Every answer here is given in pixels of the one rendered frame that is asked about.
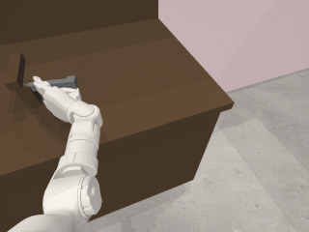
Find counter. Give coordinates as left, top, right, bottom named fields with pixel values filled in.
left=0, top=0, right=234, bottom=232

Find robot left hand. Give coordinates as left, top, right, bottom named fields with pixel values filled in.
left=33, top=76, right=82, bottom=123

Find tap lever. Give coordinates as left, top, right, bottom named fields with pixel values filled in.
left=22, top=75, right=78, bottom=92

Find left robot forearm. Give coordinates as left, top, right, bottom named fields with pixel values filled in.
left=42, top=101, right=103, bottom=213

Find robot left upper arm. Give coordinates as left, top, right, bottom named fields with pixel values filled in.
left=8, top=173, right=102, bottom=232

